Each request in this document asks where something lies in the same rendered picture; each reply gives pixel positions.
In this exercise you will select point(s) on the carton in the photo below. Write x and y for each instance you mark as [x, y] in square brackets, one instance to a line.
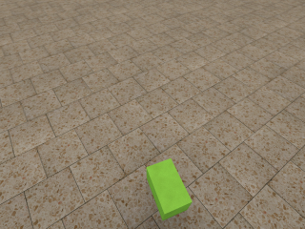
[168, 190]

